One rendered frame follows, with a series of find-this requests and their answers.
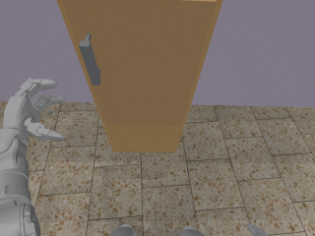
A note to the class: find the left robot hand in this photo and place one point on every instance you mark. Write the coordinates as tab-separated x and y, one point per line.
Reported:
18	110

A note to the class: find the right robot hand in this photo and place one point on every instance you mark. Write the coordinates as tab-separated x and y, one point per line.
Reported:
256	231

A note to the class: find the left robot upper arm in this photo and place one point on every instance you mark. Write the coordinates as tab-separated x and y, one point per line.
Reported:
19	220

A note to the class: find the handle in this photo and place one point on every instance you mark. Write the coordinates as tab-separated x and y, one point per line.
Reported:
89	59

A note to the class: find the robot right shin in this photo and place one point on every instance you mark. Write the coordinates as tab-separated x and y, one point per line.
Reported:
188	228

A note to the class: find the robot shin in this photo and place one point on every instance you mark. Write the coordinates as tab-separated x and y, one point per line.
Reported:
188	228
125	225

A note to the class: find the robot left forearm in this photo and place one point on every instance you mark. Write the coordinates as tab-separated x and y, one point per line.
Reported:
14	168

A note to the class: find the robot left shin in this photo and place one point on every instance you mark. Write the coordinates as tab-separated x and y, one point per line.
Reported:
125	225

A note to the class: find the cupboard door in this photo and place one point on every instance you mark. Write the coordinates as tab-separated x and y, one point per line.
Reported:
148	53

